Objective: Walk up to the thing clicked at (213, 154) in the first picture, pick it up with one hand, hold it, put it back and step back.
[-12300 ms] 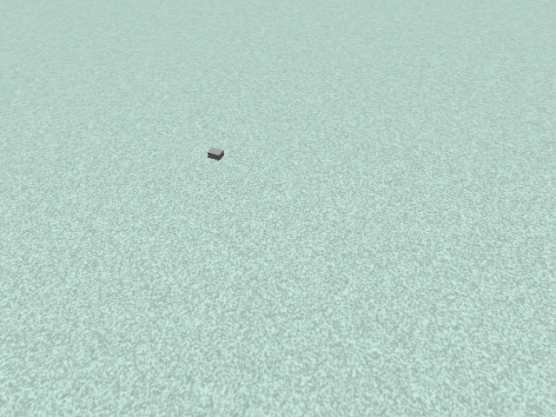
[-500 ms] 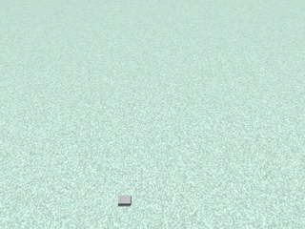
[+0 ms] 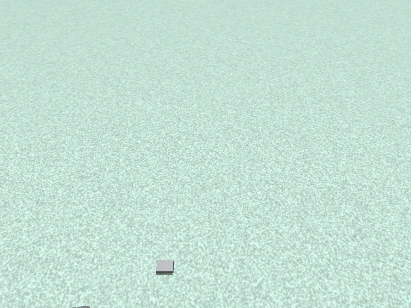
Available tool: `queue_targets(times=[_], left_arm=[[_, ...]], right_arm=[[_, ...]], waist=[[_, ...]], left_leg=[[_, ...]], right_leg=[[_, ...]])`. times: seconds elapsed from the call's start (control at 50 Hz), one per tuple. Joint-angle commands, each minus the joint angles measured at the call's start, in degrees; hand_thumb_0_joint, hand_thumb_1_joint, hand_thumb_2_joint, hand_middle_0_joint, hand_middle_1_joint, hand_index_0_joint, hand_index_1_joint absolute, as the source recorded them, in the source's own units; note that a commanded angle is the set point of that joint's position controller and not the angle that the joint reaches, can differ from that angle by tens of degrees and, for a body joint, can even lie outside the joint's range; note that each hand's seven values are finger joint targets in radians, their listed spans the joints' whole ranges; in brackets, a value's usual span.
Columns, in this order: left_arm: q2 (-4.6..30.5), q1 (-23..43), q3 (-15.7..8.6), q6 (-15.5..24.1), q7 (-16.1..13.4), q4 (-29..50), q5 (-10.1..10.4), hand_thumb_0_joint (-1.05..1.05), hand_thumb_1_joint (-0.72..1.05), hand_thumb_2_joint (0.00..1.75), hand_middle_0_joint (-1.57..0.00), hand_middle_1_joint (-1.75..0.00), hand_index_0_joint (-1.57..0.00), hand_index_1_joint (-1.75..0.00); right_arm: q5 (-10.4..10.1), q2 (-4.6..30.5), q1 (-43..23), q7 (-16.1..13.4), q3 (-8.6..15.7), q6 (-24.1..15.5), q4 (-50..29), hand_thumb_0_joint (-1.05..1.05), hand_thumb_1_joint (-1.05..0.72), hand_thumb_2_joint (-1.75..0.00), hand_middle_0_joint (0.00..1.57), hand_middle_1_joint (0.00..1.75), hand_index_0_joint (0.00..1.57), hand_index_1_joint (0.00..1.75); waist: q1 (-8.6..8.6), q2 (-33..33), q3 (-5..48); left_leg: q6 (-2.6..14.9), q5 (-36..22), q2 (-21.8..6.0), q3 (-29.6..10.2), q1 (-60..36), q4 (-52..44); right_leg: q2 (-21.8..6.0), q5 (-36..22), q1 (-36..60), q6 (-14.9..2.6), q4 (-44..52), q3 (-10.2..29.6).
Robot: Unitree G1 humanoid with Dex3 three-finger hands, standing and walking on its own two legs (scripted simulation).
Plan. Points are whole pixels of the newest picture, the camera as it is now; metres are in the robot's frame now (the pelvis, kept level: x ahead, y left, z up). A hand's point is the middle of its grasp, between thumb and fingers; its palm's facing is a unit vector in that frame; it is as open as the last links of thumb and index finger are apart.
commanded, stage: walk up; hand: left
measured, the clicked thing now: (165, 266) +0.42 +0.23 -0.76
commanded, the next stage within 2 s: stand in 0.52 s
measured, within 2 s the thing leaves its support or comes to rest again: neither
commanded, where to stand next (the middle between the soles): +0.03 -0.02 m, yaw +0 degrees
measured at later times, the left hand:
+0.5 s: hand out of the picture +0.08 +0.26 -0.15, palm faces +0.02 -0.95 -0.31, open 7.4 cm
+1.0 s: hand out of the picture +0.07 +0.28 -0.15, palm faces -0.01 -0.94 -0.34, open 7.4 cm
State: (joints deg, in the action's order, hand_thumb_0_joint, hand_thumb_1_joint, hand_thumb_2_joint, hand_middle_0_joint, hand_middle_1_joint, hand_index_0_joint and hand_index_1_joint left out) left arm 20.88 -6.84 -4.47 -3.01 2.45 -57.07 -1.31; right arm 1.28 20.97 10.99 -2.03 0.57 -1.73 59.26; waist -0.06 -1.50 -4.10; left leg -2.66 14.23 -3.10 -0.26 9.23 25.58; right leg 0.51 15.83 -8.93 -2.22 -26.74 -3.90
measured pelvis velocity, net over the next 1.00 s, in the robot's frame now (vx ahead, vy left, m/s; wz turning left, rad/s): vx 0.00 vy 0.03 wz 0.00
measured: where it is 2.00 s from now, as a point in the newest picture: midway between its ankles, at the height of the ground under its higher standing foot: outside the picture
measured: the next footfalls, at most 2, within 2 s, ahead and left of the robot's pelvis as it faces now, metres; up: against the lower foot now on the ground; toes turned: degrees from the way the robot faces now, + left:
none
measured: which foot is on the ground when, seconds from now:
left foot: down 0.00-1.00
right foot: down 0.00-1.00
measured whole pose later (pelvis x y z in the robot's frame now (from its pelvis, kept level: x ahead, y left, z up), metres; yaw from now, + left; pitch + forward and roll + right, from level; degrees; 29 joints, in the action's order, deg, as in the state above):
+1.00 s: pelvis +0.00 +0.03 +0.01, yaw +0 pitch -2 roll +0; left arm 20.0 -5.6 -0.9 0.6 0.6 -64.7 -0.3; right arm 1.0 19.3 6.3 0.1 -1.1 -0.8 63.9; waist 0.4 0.4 -3.8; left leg -0.9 9.8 -1.3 0.8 5.5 17.6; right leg -1.1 10.4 -4.8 0.3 -17.5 -3.0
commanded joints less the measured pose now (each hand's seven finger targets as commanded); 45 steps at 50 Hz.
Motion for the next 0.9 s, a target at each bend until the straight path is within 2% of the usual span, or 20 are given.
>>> queue_targets(times=[0.0, 0.04, 0.12, 0.16, 0.24, 0.42, 0.48, 0.5, 0.52, 0.54, 0.62, 0.68, 0.74, 0.84, 0.88], left_arm=[[12.6, 1.3, -2.6, 1.5, -0.8, 4.0, -0.1, 0.00, 0.90, 0.90, -0.20, -0.30, -0.20, -0.30], [12.6, 1.9, -2.4, 1.7, -0.7, 4.4, -0.1, 0.00, 0.90, 0.90, -0.20, -0.30, -0.20, -0.30], [12.4, 2.1, -2.4, 1.5, -0.6, 4.7, -0.1, 0.00, 0.90, 0.90, -0.20, -0.30, -0.20, -0.30], [12.3, 1.2, -2.3, 1.5, -0.5, 4.4, 0.0, 0.00, 0.90, 0.90, -0.20, -0.30, -0.20, -0.30], [12.7, 1.9, -2.4, 1.7, -0.5, 4.4, 0.0, 0.00, 0.90, 0.90, -0.20, -0.30, -0.20, -0.30], [12.4, 1.0, -2.2, 1.7, -0.4, 4.4, 0.0, 0.00, 0.90, 0.90, -0.20, -0.30, -0.20, -0.30], [12.8, 1.5, -2.4, 1.8, -0.6, 4.6, -0.1, 0.00, 0.90, 0.90, -0.20, -0.30, -0.20, -0.30], [9.6, 1.7, 0.1, 3.0, -1.1, 2.0, 1.4, 0.00, 0.90, 0.90, -0.20, -0.30, -0.20, -0.30], [10.9, 2.3, 0.0, 3.6, -1.3, 1.7, 1.1, 0.00, 0.90, 0.90, -0.20, -0.30, -0.20, -0.30], [11.3, 2.2, 0.0, 4.0, -1.5, 1.1, 1.0, 0.00, 0.90, 0.90, -0.20, -0.30, -0.20, -0.30], [12.1, 3.2, 0.6, 4.5, -2.3, -1.0, 0.9, 0.00, 0.90, 0.90, -0.20, -0.30, -0.20, -0.30], [11.8, 2.6, 0.9, 5.0, -2.5, -2.3, 1.0, 0.00, 0.90, 0.90, -0.20, -0.30, -0.20, -0.30], [11.3, 2.5, 1.2, 5.0, -2.5, -3.3, 1.1, 0.00, 0.90, 0.90, -0.20, -0.30, -0.20, -0.30], [11.1, 3.2, 1.4, 5.0, -2.6, -4.1, 0.7, 0.00, 0.90, 0.90, -0.20, -0.30, -0.20, -0.30], [10.9, 3.2, 1.5, 4.9, -2.6, -4.4, 0.7, 0.00, 0.90, 0.90, -0.20, -0.30, -0.20, -0.30]], right_arm=[[-0.2, 13.8, -0.5, -0.8, 3.4, -1.3, -3.9, 0.00, -0.90, -0.90, 0.20, 0.30, 0.20, 0.30], [-0.3, 13.6, 0.2, -0.7, 3.1, -1.3, -3.9, 0.00, -0.90, -0.90, 0.20, 0.30, 0.20, 0.30], [-0.1, 14.0, 0.1, -0.7, 3.2, -1.5, -4.0, 0.00, -0.90, -0.90, 0.20, 0.30, 0.20, 0.30], [-0.2, 14.0, -0.2, -0.7, 3.1, -1.5, -4.1, 0.00, -0.90, -0.90, 0.20, 0.30, 0.20, 0.30], [-0.3, 13.7, -0.2, -0.6, 3.0, -1.5, -4.2, 0.00, -0.90, -0.90, 0.20, 0.30, 0.20, 0.30], [-0.2, 13.9, -0.6, -0.5, 3.0, -1.6, -4.3, 0.00, -0.90, -0.90, 0.20, 0.30, 0.20, 0.30], [-0.4, 13.9, 0.5, -0.6, 3.1, -1.5, -4.0, 0.00, -0.90, -0.90, 0.20, 0.30, 0.20, 0.30], [-0.4, 11.2, -5.3, 0.3, 1.5, -0.8, -3.4, 0.00, -0.90, -0.90, 0.20, 0.30, 0.20, 0.30], [-0.5, 10.1, -5.0, 0.6, 1.3, -0.5, -3.7, 0.00, -0.90, -0.90, 0.20, 0.30, 0.20, 0.30], [-0.6, 10.6, -5.0, 0.7, 1.3, -0.4, -3.4, 0.00, -0.90, -0.90, 0.20, 0.30, 0.20, 0.30], [-0.8, 11.2, -3.9, 1.2, 1.0, 0.4, -1.3, 0.00, -0.90, -0.90, 0.20, 0.30, 0.20, 0.30], [-0.7, 11.6, -4.6, 1.3, 1.1, 0.1, -0.6, 0.00, -0.90, -0.90, 0.20, 0.30, 0.20, 0.30], [-0.6, 11.9, -5.7, 1.2, 1.0, 0.0, 0.0, 0.00, -0.90, -0.90, 0.20, 0.30, 0.20, 0.30], [-0.4, 11.5, -5.8, 1.4, 1.1, 0.0, 0.9, 0.00, -0.90, -0.90, 0.20, 0.30, 0.20, 0.30], [-0.4, 11.6, -6.4, 1.4, 1.2, -0.1, 1.0, 0.00, -0.90, -0.90, 0.20, 0.30, 0.20, 0.30]], waist=[[0.65, 0.7, 4.7], [0.26, 0.7, 5.1], [0.25, 1.5, 4.8], [0.71, 1.7, 4.9], [0.39, 1.3, 4.7], [0.45, 1.2, 4.3], [0.11, 0.3, 4.9], [1.30, 6.2, 6.2], [0.26, 4.1, 6.4], [0.33, 3.2, 6.3], [-0.26, 0.1, 3.8], [0.04, 0.6, 6.1], [0.54, 1.7, 5.5], [0.33, 1.1, 4.2], [0.57, 2.0, 5.2]], left_leg=[[5.97, -12.4, -4.3, -4.0, 0.5, -2.0], [5.70, -11.8, -3.8, -3.4, 0.7, -2.1], [5.98, -11.0, -4.5, -4.3, 0.7, -3.4], [6.40, -11.1, -5.0, -5.2, 0.7, -3.3], [5.60, -10.7, -4.0, -3.9, 1.2, -2.9], [6.00, -9.7, -4.3, -4.6, 1.2, -3.3], [5.71, -10.4, -3.7, -3.9, 0.8, -2.1], [4.52, -11.1, -4.1, -3.8, -0.5, -3.7], [3.90, -11.8, -3.7, -3.8, -0.8, -3.9], [3.64, -12.7, -3.7, -3.9, -1.7, -3.7], [3.28, -10.2, -3.9, -4.1, -2.1, -6.3], [3.49, -14.5, -4.9, -4.3, -3.5, -7.4], [3.35, -13.7, -5.1, -4.6, -3.6, -8.5], [3.31, -9.6, -5.0, -4.8, -2.8, -10.4], [3.49, -11.5, -5.4, -4.8, -3.2, -10.6]], right_leg=[[-7.2, -11.8, 1.8, -1.98, 4.9, 7.4], [-7.6, -10.7, 2.3, -2.37, 5.5, 7.9], [-7.1, -8.8, 1.4, -1.93, 5.0, 7.4], [-6.7, -8.9, 1.4, -1.55, 4.6, 7.1], [-7.4, -8.9, 1.9, -1.97, 5.8, 8.0], [-7.1, -7.5, 0.9, -1.69, 6.0, 7.7], [-7.8, -8.1, 1.2, -2.24, 6.0, 8.0], [-9.3, -9.8, 2.5, -0.97, 10.2, 9.9], [-9.7, -11.8, 3.7, -0.68, 10.8, 10.1], [-9.6, -13.6, 3.2, -0.38, 10.9, 9.7], [-9.0, -12.2, 3.0, 0.67, 12.6, 8.6], [-8.7, -17.9, 6.2, 1.08, 11.0, 7.2], [-8.3, -15.8, 6.0, 1.53, 11.5, 6.9], [-8.2, -11.1, 4.8, 1.66, 12.4, 6.9], [-8.5, -11.9, 5.7, 1.47, 11.8, 6.7]])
